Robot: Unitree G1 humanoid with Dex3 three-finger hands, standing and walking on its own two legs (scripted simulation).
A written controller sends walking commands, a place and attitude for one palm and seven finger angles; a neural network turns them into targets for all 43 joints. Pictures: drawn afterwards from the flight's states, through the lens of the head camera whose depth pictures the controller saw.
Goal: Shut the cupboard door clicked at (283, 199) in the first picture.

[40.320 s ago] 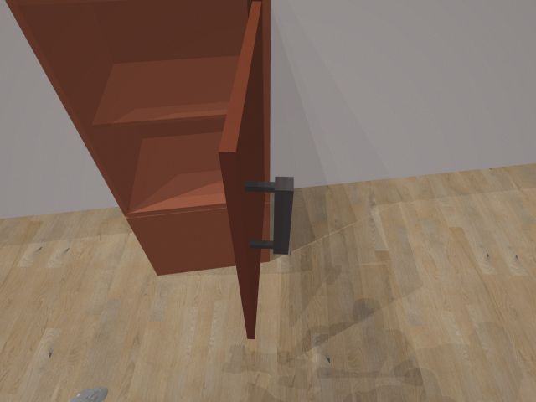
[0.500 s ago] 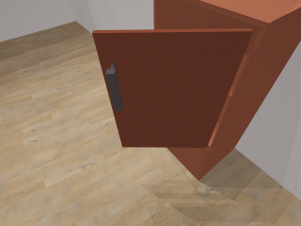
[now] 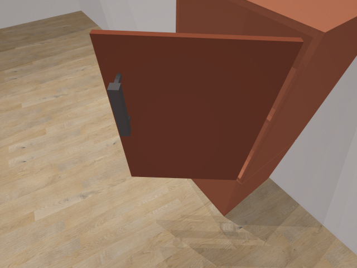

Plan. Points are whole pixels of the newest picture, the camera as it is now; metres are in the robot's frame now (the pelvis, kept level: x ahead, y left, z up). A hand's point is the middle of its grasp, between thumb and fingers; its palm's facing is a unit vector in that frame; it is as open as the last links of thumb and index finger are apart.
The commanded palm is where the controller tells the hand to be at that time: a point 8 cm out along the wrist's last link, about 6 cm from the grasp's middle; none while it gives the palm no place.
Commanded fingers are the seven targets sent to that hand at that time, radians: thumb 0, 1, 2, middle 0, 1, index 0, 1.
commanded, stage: come to a stop and stand still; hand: left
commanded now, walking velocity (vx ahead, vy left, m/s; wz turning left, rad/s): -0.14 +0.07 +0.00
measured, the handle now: (122, 106) +0.46 +0.18 +0.10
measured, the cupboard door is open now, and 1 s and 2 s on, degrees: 51 51 51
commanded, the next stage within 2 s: look again from close up in 0.88 s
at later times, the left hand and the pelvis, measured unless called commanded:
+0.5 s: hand out of the picture +0.07 +0.18 -0.17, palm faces -0.02 -0.97 -0.24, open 7.4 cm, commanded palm none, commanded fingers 0.00 0.90 0.90 -0.20 -0.30 -0.20 -0.30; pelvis +0.02 +0.00 +0.00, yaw -2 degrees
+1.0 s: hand out of the picture +0.03 +0.20 -0.16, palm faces -0.05 -0.97 -0.24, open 7.4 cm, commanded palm none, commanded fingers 0.00 0.90 0.90 -0.20 -0.30 -0.20 -0.30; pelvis +0.00 +0.01 +0.01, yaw -2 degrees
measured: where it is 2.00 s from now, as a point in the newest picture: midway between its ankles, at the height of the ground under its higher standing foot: outside the picture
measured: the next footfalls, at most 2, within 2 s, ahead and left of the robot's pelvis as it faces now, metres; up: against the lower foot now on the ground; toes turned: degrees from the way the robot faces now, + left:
right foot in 0.34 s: +0.05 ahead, -0.10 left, +0.00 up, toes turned +0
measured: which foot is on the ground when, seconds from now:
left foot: down 0.00-1.00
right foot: down 0.00-0.18, up 0.20-0.32, down 0.34-1.00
